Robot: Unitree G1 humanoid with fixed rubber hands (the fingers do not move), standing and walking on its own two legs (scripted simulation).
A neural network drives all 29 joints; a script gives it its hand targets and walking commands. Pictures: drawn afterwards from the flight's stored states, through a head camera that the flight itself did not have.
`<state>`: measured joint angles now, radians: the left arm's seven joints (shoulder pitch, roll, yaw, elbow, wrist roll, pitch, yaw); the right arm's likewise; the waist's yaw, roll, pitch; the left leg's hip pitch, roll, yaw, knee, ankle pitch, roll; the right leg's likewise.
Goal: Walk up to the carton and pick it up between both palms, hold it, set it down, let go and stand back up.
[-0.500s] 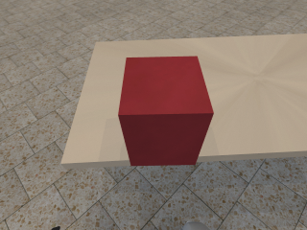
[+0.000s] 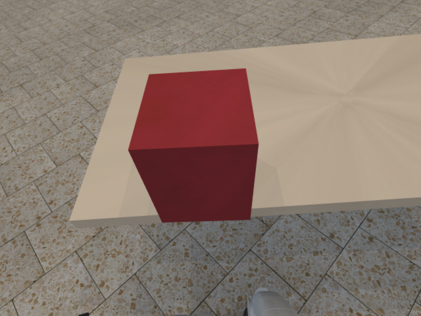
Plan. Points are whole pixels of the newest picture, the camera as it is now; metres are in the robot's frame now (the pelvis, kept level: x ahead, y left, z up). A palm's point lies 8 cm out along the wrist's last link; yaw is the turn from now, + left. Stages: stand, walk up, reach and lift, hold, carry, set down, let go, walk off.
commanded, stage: walk up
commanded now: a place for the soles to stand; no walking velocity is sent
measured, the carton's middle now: (201, 149) +0.43 +0.04 +0.06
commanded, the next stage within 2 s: stand in 1.78 s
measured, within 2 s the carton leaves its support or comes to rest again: neither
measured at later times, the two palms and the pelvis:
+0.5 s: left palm out of the picture +0.06 +0.32 -0.10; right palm out of the picture +0.04 -0.32 -0.10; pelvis +0.00 +0.01 +0.01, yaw +0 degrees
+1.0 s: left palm out of the picture +0.06 +0.41 -0.09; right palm out of the picture +0.06 -0.23 -0.11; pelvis +0.01 +0.09 +0.01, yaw +3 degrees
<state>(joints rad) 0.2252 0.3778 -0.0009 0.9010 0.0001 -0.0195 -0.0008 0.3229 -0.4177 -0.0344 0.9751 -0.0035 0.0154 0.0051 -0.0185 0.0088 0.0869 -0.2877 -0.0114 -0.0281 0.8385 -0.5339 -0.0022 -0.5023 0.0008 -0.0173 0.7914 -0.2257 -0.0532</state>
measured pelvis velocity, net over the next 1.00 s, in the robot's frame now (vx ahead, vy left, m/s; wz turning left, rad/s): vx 0.01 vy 0.09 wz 0.04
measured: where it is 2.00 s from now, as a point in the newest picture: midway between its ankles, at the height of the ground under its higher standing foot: outside the picture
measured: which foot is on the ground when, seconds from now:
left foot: down 0.00-1.00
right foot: down 0.00-0.94, up 0.96-1.00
